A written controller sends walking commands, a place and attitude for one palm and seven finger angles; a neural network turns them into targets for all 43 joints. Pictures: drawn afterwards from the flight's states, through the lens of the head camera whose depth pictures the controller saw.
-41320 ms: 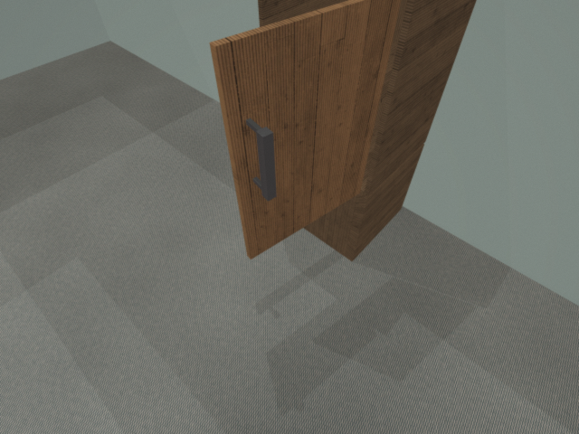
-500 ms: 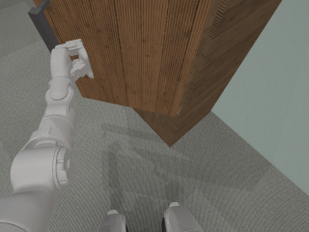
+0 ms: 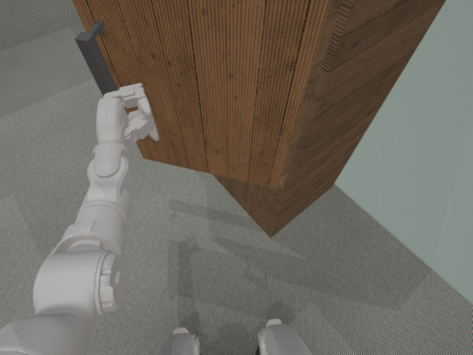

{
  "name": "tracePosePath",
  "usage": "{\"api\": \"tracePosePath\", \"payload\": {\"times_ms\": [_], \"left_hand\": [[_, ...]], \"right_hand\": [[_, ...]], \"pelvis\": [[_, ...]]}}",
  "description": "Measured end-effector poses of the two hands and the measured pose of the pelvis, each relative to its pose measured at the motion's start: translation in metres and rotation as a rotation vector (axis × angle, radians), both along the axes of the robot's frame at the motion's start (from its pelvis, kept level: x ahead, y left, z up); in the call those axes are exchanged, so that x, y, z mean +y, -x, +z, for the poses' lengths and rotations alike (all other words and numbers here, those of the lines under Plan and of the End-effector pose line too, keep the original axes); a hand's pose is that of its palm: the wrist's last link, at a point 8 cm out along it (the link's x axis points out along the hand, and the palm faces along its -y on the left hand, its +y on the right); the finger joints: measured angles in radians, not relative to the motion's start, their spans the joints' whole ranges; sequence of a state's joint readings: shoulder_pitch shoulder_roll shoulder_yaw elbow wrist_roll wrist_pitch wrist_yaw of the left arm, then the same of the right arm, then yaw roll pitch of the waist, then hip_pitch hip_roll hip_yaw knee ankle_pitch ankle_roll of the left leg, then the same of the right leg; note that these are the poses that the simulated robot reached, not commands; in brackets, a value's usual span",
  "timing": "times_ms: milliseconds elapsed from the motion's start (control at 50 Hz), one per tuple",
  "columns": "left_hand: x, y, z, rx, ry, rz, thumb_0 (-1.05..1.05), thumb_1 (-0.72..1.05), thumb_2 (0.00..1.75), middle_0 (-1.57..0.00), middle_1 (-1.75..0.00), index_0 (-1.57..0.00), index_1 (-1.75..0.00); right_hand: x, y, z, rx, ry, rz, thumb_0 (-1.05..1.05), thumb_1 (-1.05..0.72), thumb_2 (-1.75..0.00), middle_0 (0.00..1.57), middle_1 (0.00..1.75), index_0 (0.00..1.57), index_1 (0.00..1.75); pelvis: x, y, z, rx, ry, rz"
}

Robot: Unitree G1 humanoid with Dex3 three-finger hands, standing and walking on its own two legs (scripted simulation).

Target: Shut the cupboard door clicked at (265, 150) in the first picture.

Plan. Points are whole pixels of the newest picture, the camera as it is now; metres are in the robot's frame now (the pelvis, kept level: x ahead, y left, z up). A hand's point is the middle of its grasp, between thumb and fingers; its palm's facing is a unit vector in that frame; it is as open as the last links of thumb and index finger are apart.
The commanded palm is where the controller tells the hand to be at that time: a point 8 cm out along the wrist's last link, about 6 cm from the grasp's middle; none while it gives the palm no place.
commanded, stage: draw the hand back to the body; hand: left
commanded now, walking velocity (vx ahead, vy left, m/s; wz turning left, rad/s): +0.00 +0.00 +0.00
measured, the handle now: (108, 69) +0.65 +0.21 +0.08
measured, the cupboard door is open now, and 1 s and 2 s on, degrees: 36 36 36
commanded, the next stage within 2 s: step back with the hand held close in 1.46 s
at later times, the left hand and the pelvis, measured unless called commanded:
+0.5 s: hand (66, 183) +0.34 +0.19 +0.15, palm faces +0.11 -0.98 -0.18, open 3.1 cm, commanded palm +0.30 +0.24 +0.17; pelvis +0.02 +0.01 +0.05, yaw +1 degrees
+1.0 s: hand out of the picture +0.24 +0.27 +0.21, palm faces +0.43 -0.82 -0.39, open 5.5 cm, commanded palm +0.18 +0.31 +0.23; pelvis +0.04 +0.01 +0.07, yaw +2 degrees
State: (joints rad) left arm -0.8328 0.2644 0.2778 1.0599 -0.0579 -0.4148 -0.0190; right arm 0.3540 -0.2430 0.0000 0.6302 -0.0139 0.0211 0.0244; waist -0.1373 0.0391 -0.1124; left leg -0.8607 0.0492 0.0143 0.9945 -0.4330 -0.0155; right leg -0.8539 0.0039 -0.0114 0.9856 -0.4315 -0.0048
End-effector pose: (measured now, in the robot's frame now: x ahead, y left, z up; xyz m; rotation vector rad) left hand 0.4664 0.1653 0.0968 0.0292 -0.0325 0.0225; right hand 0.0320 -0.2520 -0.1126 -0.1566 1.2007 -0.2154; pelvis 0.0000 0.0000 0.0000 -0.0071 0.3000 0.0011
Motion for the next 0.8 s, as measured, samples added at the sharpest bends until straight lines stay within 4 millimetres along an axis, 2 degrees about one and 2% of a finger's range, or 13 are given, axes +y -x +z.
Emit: {"api": "tracePosePath", "payload": {"times_ms": [100,180,260,380,480,560,680,800], "left_hand": [[0.017,0.027,0.006,0.011,-0.012,0.010,0.02,0.90,0.90,-1.30,-1.49,-1.29,-1.50],[0.034,0.053,0.017,0.001,-0.007,0.023,0.02,0.90,0.90,-1.30,-1.49,-1.29,-1.50],[0.047,0.077,0.033,-0.033,-0.014,0.014,0.02,0.90,0.90,-1.30,-1.50,-1.30,-1.50],[0.063,0.115,0.050,-0.042,-0.004,-0.009,0.02,0.90,0.90,-1.29,-1.48,-1.28,-1.48],[0.073,0.150,0.063,-0.011,-0.130,0.062,0.02,0.90,0.90,-1.22,-1.40,-1.21,-1.41],[0.084,0.172,0.070,0.016,-0.187,0.148,0.02,0.90,0.90,-1.14,-1.31,-1.13,-1.32],[0.105,0.199,0.085,0.022,-0.225,0.256,0.02,0.90,0.90,-0.99,-1.15,-0.98,-1.15],[0.121,0.227,0.104,-0.001,-0.280,0.327,0.02,0.90,0.90,-0.82,-0.97,-0.82,-0.98]], "right_hand": [[0.001,0.003,0.010,-0.005,-0.016,-0.029,0.01,-0.90,-0.90,0.20,0.30,0.20,0.30],[0.000,-0.007,0.021,-0.042,-0.005,-0.027,0.01,-0.90,-0.90,0.20,0.30,0.20,0.30],[-0.004,-0.032,0.034,-0.118,0.015,-0.002,0.01,-0.90,-0.90,0.20,0.30,0.20,0.30],[-0.001,-0.088,0.055,-0.288,0.025,0.058,0.01,-0.90,-0.90,0.20,0.30,0.20,0.30],[0.013,-0.137,0.078,-0.418,0.027,0.095,0.01,-0.90,-0.90,0.20,0.30,0.20,0.30],[0.030,-0.167,0.096,-0.481,0.021,0.138,0.01,-0.90,-0.90,0.20,0.30,0.20,0.30],[0.054,-0.190,0.110,-0.529,-0.009,0.208,0.01,-0.90,-0.90,0.20,0.30,0.20,0.30],[0.067,-0.192,0.108,-0.520,-0.041,0.240,0.01,-0.90,-0.90,0.20,0.30,0.20,0.30]], "pelvis": [[0.000,-0.005,0.012,-0.047,-0.004,-0.015],[-0.001,-0.008,0.023,-0.092,-0.002,-0.011],[-0.001,-0.010,0.030,-0.135,0.002,0.000],[0.002,-0.013,0.038,-0.192,0.000,0.010],[0.005,-0.015,0.047,-0.249,-0.007,0.015],[0.006,-0.017,0.056,-0.289,-0.009,0.022],[0.008,-0.023,0.064,-0.333,-0.009,0.029],[0.010,-0.030,0.068,-0.356,-0.010,0.028]]}}
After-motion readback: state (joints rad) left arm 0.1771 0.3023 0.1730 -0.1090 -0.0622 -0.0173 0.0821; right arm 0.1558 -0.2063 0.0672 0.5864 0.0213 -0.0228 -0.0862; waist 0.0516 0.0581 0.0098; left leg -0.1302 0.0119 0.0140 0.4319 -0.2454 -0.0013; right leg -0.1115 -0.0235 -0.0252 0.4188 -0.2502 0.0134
